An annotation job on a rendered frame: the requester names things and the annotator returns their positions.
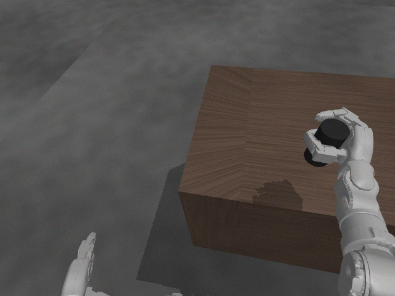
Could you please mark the can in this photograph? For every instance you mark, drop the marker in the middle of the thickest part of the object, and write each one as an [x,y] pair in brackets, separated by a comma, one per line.
[331,132]

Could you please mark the left robot hand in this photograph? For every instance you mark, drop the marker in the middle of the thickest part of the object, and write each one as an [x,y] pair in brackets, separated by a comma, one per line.
[80,271]

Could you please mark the right robot arm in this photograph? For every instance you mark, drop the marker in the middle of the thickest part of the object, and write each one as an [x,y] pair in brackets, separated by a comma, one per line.
[368,266]

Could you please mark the right robot hand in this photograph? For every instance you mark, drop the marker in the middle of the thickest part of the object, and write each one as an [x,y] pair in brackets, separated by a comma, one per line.
[358,145]

